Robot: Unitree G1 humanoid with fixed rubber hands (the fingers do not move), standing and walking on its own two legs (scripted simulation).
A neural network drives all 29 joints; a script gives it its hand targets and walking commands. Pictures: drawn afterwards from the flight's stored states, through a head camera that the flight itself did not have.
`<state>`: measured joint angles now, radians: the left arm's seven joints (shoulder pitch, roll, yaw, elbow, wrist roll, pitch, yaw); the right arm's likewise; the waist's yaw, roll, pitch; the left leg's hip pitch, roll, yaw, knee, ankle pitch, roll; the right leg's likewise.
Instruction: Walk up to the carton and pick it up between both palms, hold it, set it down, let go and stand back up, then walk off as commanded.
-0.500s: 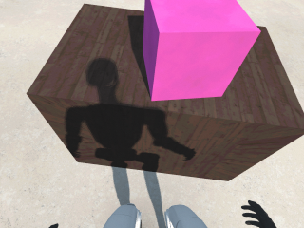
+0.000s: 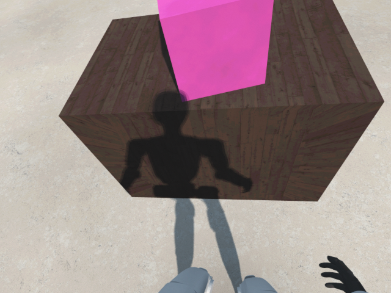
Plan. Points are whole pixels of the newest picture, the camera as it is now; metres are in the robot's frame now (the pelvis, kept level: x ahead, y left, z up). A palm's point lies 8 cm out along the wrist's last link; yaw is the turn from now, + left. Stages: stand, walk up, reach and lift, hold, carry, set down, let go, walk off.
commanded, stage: walk off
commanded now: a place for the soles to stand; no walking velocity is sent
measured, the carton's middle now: (211, 31) +0.81 +0.01 +0.07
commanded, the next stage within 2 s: stand in 1.60 s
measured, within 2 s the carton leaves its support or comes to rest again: neither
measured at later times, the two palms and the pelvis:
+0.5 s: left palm out of the picture -0.11 +0.32 -0.14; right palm out of the picture -0.03 -0.27 -0.07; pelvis -0.18 +0.02 -0.02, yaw +0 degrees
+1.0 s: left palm out of the picture -0.31 +0.31 -0.06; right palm out of the picture -0.19 -0.28 -0.15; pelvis -0.34 -0.02 -0.01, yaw +2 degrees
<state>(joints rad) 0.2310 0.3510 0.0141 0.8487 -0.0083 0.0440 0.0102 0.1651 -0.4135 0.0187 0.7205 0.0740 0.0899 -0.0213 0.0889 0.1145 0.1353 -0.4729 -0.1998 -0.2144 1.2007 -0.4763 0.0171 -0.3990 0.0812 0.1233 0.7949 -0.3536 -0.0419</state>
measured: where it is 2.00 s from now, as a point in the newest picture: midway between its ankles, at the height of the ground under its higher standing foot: outside the picture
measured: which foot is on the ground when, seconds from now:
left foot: up 0.00-0.26, down 0.28-0.66, up 0.68-1.00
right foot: down 0.00-0.30, up 0.32-0.60, down 0.62-1.00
